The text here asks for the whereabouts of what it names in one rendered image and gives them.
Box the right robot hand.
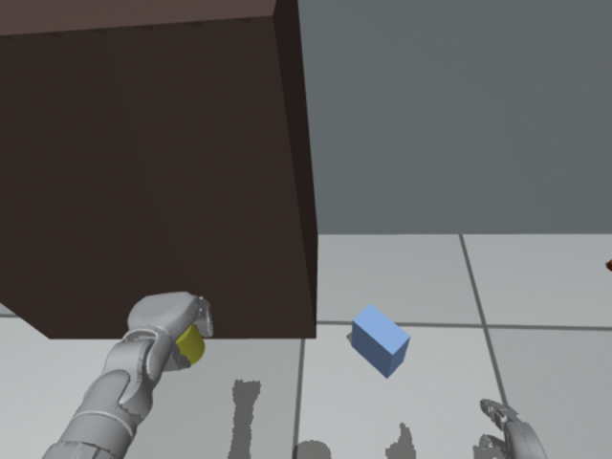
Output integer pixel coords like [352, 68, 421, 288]
[473, 399, 547, 459]

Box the left robot hand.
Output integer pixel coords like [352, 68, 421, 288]
[127, 292, 213, 372]

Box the left robot arm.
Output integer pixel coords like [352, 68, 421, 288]
[42, 325, 172, 459]

